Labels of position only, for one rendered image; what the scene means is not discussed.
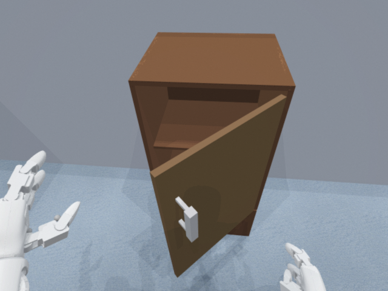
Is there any left robot hand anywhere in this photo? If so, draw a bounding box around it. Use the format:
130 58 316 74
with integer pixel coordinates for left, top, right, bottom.
0 151 81 259

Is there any handle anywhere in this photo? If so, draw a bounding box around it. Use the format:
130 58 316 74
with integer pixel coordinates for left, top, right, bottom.
175 197 198 242

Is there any cupboard door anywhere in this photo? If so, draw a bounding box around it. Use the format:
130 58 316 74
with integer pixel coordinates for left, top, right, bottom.
150 95 287 278

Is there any right robot hand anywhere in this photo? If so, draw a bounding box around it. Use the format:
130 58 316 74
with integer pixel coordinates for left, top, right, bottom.
280 243 326 291

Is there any robot left forearm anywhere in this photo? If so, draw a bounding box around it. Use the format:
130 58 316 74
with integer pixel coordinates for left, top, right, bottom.
0 257 30 291

